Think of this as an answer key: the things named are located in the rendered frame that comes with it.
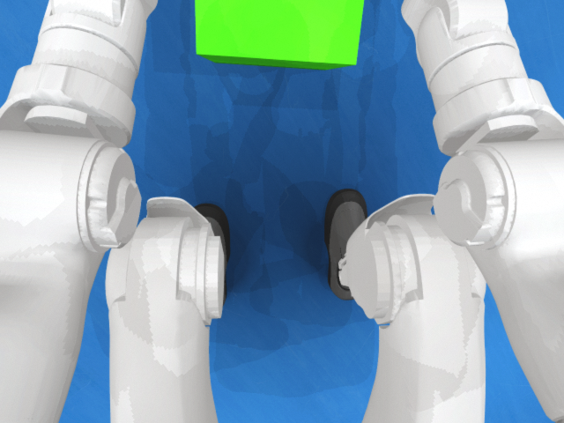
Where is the left robot upper arm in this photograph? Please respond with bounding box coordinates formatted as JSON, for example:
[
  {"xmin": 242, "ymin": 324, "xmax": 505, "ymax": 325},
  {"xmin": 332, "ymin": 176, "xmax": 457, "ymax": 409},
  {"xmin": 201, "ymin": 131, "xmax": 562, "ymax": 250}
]
[{"xmin": 0, "ymin": 130, "xmax": 141, "ymax": 423}]

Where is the right robot forearm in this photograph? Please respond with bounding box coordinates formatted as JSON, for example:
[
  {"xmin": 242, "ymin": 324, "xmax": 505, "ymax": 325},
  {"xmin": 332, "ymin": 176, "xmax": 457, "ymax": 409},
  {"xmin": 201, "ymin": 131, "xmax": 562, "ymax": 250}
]
[{"xmin": 401, "ymin": 0, "xmax": 564, "ymax": 157}]

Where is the robot shin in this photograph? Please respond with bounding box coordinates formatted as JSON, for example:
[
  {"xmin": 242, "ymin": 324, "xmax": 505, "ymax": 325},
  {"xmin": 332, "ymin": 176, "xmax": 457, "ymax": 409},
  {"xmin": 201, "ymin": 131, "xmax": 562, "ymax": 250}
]
[
  {"xmin": 338, "ymin": 194, "xmax": 486, "ymax": 308},
  {"xmin": 105, "ymin": 197, "xmax": 214, "ymax": 310}
]

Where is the left robot shin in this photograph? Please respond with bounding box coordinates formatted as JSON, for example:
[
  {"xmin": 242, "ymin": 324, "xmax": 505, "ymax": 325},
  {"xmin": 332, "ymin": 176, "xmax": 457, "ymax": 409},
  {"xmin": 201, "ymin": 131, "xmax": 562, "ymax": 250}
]
[{"xmin": 105, "ymin": 197, "xmax": 214, "ymax": 310}]

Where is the left robot forearm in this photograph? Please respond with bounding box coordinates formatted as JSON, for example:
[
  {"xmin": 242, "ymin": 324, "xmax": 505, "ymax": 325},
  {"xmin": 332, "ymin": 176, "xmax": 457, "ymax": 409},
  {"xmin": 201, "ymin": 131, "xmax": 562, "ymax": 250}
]
[{"xmin": 0, "ymin": 0, "xmax": 158, "ymax": 148}]

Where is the right robot upper arm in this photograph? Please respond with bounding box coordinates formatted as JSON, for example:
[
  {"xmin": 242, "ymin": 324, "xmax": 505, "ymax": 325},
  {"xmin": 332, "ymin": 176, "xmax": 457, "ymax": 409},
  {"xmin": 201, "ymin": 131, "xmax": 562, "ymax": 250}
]
[{"xmin": 433, "ymin": 138, "xmax": 564, "ymax": 423}]

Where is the right robot shin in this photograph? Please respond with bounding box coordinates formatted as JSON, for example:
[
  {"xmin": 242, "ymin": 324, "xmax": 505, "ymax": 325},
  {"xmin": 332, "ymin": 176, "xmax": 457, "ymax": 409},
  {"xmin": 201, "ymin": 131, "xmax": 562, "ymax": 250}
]
[{"xmin": 338, "ymin": 194, "xmax": 486, "ymax": 308}]

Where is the carton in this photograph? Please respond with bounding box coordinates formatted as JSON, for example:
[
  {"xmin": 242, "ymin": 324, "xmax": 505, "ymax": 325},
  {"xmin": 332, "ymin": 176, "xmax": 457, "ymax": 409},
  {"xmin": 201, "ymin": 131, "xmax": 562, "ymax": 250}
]
[{"xmin": 195, "ymin": 0, "xmax": 364, "ymax": 71}]

